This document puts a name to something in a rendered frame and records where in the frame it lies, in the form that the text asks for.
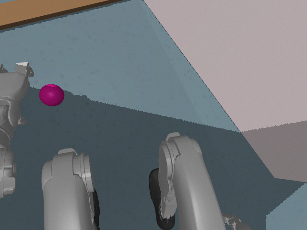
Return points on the right robot hand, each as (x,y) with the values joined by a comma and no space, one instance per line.
(234,222)

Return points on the ball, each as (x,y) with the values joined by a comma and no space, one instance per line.
(51,95)

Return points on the left robot hand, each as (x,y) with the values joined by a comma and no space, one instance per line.
(14,85)

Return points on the right robot foot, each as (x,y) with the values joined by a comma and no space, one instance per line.
(155,193)

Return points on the left robot arm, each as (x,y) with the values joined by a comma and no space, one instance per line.
(9,117)

